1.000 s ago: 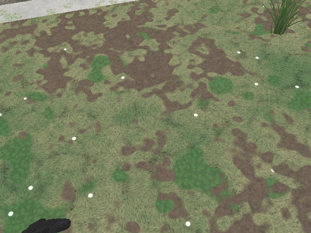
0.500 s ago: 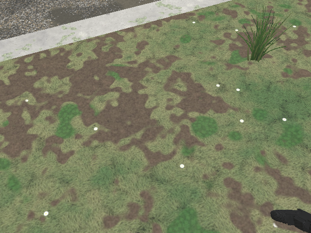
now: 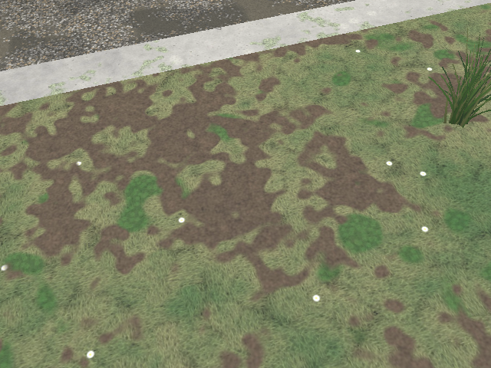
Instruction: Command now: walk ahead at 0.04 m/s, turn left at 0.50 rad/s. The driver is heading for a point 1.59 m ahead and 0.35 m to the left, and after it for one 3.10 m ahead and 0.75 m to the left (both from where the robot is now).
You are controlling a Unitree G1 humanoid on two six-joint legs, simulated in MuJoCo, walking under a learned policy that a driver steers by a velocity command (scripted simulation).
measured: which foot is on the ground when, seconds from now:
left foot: up 0.00-0.32, down 0.34-1.00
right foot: down 0.00-0.34, up 0.36-0.78, down 0.80-1.00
